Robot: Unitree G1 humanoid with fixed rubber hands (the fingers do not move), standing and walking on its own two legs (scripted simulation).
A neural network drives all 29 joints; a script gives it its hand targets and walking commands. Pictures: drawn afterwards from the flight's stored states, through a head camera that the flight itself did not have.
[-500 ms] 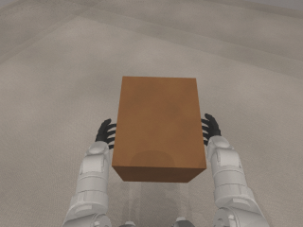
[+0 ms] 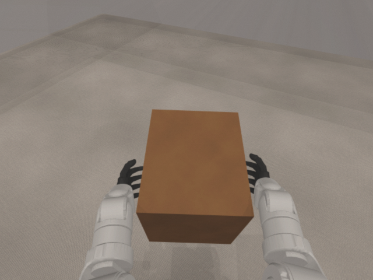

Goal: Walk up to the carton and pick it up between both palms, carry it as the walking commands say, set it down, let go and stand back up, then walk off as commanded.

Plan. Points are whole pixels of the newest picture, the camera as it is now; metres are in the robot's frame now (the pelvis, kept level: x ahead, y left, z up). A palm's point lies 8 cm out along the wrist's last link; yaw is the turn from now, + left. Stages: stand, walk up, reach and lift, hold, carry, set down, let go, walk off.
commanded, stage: reach and lift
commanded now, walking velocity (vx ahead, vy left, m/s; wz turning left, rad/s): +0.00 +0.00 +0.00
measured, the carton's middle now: (192, 178) +0.39 +0.00 -0.02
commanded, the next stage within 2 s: hold in 1.52 s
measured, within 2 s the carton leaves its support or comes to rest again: neither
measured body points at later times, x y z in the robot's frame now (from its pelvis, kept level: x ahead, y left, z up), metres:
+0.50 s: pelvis +0.01 -0.01 +0.02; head -0.05 -0.02 +0.46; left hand +0.33 +0.14 +0.08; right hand +0.34 -0.18 +0.08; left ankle +0.04 +0.10 -0.72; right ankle +0.05 -0.12 -0.72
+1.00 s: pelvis +0.00 -0.01 +0.02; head -0.05 -0.01 +0.46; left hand +0.32 +0.14 +0.07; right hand +0.33 -0.17 +0.07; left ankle +0.04 +0.10 -0.72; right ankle +0.05 -0.12 -0.72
